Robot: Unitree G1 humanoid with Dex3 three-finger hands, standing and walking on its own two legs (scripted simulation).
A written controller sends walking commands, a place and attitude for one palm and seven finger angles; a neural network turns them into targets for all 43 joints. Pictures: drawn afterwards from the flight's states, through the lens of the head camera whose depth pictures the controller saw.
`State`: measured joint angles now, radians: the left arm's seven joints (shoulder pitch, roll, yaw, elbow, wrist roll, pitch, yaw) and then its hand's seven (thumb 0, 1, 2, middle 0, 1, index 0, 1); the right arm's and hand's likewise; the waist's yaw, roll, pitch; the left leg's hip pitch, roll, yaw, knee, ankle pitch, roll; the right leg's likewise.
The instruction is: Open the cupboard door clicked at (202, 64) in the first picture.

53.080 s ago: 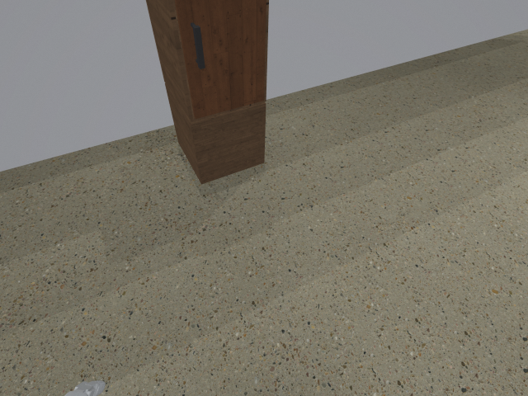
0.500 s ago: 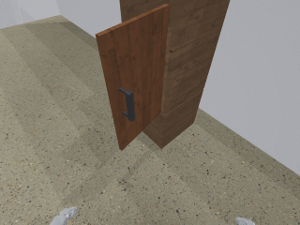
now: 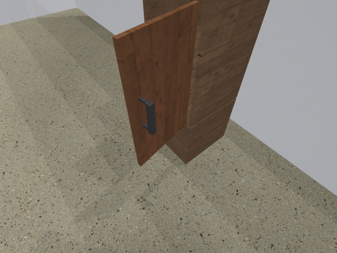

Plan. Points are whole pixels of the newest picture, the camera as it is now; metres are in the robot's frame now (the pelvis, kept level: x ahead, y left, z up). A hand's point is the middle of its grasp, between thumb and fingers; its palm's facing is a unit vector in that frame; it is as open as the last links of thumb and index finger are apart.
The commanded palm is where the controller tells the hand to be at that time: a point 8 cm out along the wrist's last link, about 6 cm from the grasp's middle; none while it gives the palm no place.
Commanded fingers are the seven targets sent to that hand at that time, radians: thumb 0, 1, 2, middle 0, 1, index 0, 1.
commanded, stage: let the arm hang, fingers relaxed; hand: left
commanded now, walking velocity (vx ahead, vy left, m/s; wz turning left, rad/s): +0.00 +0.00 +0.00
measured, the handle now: (147, 116) +0.54 +0.11 -0.03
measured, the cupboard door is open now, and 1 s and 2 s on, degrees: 100 100 100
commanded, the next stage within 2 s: look to check the result in 0.36 s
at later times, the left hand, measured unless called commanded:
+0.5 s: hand out of the picture +0.05 +0.17 -0.17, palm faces +0.01 -0.98 -0.21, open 7.4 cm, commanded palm none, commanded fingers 0.00 0.90 0.90 -0.20 -0.30 -0.20 -0.30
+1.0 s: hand out of the picture +0.05 +0.18 -0.17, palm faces +0.01 -0.97 -0.24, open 7.4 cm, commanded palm none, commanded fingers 0.00 0.90 0.90 -0.20 -0.30 -0.20 -0.30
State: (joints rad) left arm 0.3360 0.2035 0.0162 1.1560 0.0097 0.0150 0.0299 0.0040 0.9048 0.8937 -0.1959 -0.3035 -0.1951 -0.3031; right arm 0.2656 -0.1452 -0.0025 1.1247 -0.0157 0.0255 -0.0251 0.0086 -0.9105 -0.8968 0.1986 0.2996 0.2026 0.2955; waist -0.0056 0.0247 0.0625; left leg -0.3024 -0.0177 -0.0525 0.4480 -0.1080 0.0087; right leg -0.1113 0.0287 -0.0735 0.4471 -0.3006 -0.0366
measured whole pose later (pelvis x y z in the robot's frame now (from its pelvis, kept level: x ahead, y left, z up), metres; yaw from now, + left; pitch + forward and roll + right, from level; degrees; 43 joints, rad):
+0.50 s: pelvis +0.03 -0.01 +0.00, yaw -1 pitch -2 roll +0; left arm 0.23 0.17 0.01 1.11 0.01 0.00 0.03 0.00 0.90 0.89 -0.20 -0.30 -0.20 -0.30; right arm 0.21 -0.18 0.00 1.13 -0.02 0.01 -0.03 0.01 -0.91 -0.90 0.20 0.30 0.20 0.30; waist -0.02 0.00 0.06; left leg -0.25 -0.01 -0.05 0.43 -0.14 0.00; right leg -0.05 0.03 -0.06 0.39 -0.31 -0.04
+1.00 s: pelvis +0.04 -0.01 +0.00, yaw -1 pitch -2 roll +0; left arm 0.26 0.19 0.01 1.13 0.01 0.00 0.04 0.00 0.90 0.89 -0.20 -0.30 -0.20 -0.30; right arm 0.19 -0.19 0.00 1.14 -0.01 0.01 -0.03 0.01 -0.91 -0.90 0.20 0.30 0.20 0.30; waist -0.01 0.00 0.07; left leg -0.23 -0.01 -0.04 0.42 -0.16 0.00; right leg -0.02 0.03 -0.05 0.37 -0.32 -0.04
